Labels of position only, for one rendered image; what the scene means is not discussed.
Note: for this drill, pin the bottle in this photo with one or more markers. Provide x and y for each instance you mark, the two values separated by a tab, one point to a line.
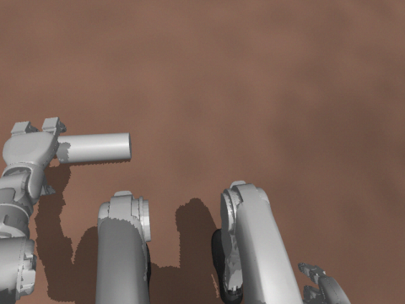
94	147

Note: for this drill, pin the right robot foot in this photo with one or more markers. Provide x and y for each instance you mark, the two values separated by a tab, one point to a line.
227	296

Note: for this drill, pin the left robot hand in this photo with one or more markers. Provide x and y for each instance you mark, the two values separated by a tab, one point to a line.
28	145

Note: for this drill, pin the left robot arm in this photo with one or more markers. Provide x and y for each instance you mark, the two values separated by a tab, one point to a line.
20	189

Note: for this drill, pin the right robot hand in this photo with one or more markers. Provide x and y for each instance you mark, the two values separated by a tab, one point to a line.
329	291

